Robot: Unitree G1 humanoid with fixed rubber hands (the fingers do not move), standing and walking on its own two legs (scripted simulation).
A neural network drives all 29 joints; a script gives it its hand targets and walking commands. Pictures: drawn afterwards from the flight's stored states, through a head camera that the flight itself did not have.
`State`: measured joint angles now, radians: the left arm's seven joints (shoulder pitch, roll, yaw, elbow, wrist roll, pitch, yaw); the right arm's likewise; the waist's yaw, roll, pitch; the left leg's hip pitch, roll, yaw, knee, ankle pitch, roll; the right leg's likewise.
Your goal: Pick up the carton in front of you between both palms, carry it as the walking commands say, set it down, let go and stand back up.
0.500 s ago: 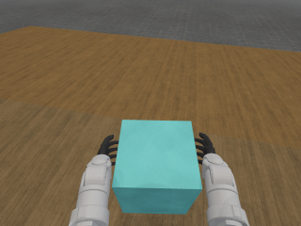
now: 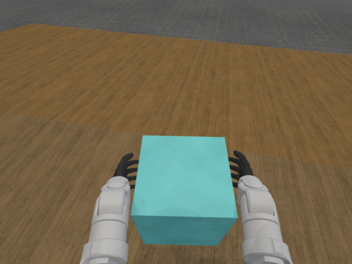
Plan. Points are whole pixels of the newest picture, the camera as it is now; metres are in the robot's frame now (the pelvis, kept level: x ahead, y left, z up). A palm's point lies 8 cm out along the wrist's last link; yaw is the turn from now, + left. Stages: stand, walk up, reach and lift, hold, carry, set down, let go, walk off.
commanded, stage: reach and lift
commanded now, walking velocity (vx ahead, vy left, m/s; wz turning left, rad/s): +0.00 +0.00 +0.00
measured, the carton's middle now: (182, 193) +0.31 +0.00 -0.05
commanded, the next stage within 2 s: hold in 0.42 s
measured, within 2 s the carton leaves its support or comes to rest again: neither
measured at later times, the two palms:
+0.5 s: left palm (120, 181) +0.29 +0.15 +0.04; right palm (247, 179) +0.30 -0.15 +0.05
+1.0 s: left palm (119, 181) +0.28 +0.15 +0.05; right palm (249, 180) +0.29 -0.15 +0.06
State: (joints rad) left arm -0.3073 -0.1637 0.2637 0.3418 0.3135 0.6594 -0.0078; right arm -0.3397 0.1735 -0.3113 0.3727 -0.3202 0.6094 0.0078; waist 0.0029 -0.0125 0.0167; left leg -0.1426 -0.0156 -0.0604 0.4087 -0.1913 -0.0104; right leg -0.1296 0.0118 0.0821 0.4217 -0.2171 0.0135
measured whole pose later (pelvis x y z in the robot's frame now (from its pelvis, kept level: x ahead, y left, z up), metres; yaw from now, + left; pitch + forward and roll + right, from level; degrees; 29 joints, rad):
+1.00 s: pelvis -0.01 +0.00 +0.00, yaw +0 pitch -8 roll +0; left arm -0.31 -0.16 0.24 0.26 0.30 0.78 -0.01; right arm -0.33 0.17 -0.29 0.29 -0.32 0.73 0.01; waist 0.00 -0.01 0.03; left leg -0.06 -0.01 -0.06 0.37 -0.17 -0.01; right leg -0.05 0.01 0.08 0.38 -0.20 0.01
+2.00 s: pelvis +0.39 -0.07 -0.03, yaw -1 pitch +4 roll +0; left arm -0.06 -0.13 0.05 -0.44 0.06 1.23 0.12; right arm -0.09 0.13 -0.10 -0.46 -0.05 1.23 -0.13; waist 0.00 0.04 -0.12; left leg -0.17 0.12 0.09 0.88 -0.49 -0.04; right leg -0.50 -0.06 -0.27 0.61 -0.18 -0.10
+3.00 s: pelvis +1.05 -0.10 -0.04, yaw -2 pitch +3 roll +1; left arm -0.49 -0.07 0.18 -0.10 0.04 1.16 0.15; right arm -0.50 0.03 -0.19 -0.10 -0.03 1.13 -0.14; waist 0.02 0.03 -0.04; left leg -0.15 0.06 0.11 0.92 -0.52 0.00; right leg -0.56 -0.04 -0.20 0.67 -0.04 -0.11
